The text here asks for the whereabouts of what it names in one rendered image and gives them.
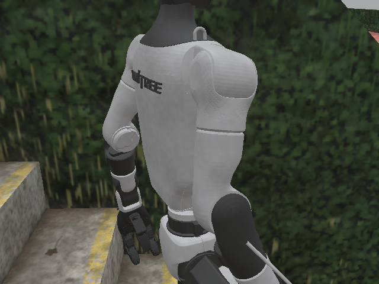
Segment stairs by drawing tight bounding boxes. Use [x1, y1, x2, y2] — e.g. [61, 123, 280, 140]
[0, 162, 178, 284]

